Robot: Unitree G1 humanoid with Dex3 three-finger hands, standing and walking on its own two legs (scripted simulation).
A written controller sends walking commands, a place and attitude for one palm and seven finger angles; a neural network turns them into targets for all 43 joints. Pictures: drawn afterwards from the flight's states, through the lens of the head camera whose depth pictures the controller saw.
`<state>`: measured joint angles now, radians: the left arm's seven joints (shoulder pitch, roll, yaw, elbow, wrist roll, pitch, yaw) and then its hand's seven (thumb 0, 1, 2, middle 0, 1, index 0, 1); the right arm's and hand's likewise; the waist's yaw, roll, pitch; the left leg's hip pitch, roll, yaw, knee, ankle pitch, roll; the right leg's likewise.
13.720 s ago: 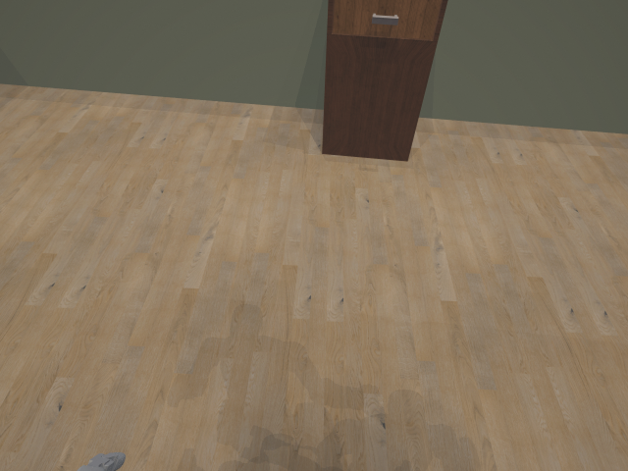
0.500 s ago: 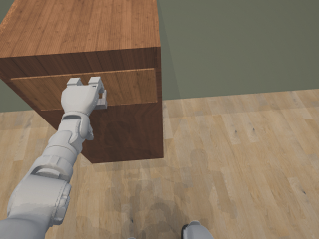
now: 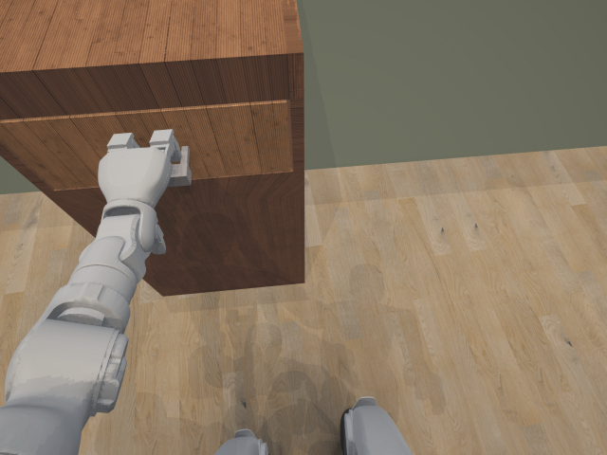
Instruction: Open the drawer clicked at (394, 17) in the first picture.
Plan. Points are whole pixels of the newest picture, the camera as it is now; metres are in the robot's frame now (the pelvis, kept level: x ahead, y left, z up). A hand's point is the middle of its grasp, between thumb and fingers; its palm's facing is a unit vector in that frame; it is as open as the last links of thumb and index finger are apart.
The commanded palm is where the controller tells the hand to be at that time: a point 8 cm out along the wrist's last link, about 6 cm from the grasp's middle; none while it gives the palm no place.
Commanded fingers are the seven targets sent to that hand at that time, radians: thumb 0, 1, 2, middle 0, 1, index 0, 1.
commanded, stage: lower the fingers behind the handle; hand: left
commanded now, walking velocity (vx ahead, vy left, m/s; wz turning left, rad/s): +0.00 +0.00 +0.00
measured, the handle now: (156, 165) +0.54 +0.20 -0.01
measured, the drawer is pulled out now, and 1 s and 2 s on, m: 0.00 0.00 0.00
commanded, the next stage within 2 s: lift the fingers back up to retry in 0.72 s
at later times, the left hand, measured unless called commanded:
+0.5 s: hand (153, 193) +0.49 +0.20 -0.01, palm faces -0.01 +0.02 -1.00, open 13.8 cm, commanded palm +0.46 +0.20 +0.02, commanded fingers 0.00 -0.50 0.30 -0.30 -1.20 -0.30 -1.20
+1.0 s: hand (152, 194) +0.48 +0.20 +0.00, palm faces -0.04 +0.00 -1.00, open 13.9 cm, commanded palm +0.46 +0.20 +0.05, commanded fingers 0.00 -0.50 0.30 -0.30 -1.20 -0.30 -1.20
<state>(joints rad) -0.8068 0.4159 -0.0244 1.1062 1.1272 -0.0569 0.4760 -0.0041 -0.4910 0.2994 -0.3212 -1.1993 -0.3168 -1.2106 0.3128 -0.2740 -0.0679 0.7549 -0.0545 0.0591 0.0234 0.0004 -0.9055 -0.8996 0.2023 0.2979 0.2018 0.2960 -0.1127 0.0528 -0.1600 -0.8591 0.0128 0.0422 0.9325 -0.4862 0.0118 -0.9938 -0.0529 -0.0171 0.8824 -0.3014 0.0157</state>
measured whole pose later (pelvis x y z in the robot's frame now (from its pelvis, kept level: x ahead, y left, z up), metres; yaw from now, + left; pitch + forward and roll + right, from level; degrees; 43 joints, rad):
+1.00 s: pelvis -0.01 +0.00 -0.01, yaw +0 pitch +24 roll +0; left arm -0.84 0.46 -0.03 1.09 1.10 -0.03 0.41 0.00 -0.49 0.30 -0.30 -1.21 -0.30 -1.22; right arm 0.32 -0.28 -0.05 0.73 -0.04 0.03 0.01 0.00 -0.91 -0.90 0.20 0.30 0.20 0.30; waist -0.13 0.06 -0.16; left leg -0.93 0.02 0.04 1.00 -0.49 0.01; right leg -1.06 -0.05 -0.01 0.93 -0.30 0.01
